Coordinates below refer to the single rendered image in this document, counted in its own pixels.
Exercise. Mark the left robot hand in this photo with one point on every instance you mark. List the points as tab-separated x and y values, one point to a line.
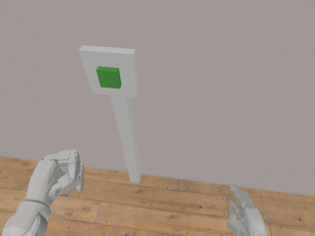
69	175

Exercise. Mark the button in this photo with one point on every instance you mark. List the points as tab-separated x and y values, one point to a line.
109	77

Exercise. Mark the left robot forearm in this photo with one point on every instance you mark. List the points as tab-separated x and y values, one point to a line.
30	219

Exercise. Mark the right robot hand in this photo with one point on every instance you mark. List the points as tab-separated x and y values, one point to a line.
250	221

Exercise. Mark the panel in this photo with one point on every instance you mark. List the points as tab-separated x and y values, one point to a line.
125	59

